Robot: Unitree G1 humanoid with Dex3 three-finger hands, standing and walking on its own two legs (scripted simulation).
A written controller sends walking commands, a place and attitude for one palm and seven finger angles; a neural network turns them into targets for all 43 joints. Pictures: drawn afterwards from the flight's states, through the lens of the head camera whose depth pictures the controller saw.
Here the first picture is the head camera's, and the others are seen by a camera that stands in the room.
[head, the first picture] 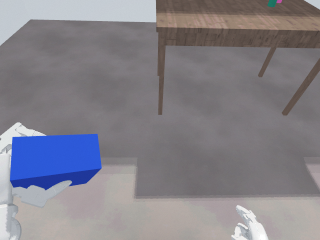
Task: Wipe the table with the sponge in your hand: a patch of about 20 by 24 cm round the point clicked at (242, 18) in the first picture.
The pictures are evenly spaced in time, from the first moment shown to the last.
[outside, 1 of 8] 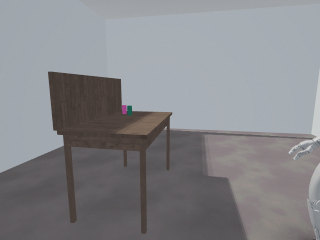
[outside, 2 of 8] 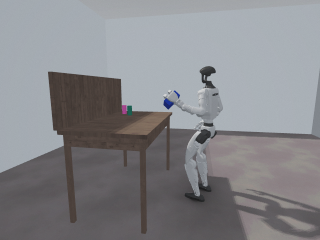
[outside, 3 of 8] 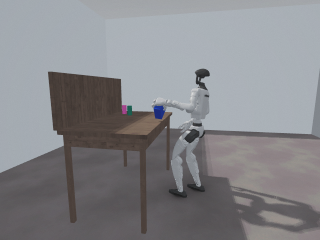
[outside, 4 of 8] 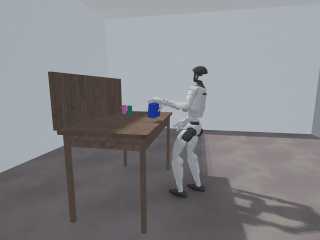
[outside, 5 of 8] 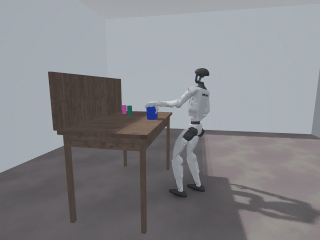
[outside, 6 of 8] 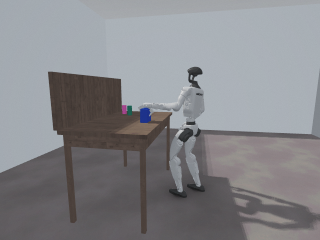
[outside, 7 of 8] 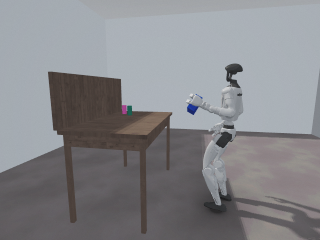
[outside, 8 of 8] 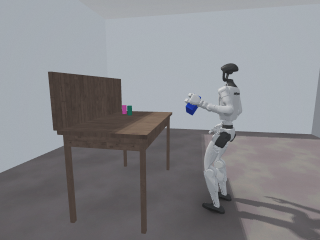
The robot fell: no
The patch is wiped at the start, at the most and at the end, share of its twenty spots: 0.00 1.00 1.00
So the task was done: yes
